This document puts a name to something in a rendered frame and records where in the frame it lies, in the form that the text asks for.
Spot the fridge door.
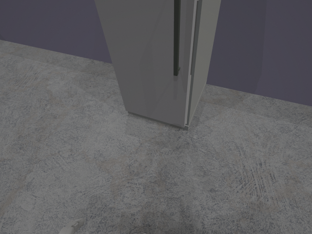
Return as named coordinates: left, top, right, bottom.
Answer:
left=94, top=0, right=197, bottom=128

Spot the robot left hand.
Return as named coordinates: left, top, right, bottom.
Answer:
left=59, top=218, right=85, bottom=234

